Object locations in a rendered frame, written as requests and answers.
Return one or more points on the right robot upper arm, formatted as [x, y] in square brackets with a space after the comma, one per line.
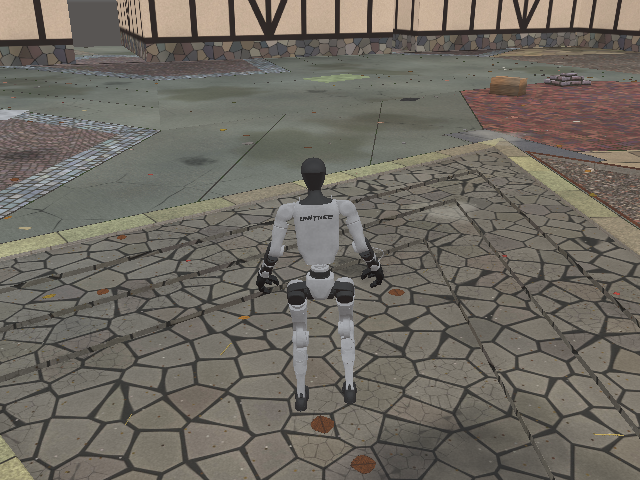
[348, 209]

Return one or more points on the robot right forearm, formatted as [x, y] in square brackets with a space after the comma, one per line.
[370, 258]

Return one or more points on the left robot hand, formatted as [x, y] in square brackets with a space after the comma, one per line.
[261, 281]

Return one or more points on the right robot hand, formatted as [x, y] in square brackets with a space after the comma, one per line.
[379, 276]

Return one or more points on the left robot shin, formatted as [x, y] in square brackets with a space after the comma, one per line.
[300, 358]

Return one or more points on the robot left forearm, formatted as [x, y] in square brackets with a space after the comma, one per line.
[268, 264]

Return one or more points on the left robot upper arm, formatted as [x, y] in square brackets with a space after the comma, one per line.
[284, 213]

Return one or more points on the left robot thigh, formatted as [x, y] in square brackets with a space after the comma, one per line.
[297, 300]

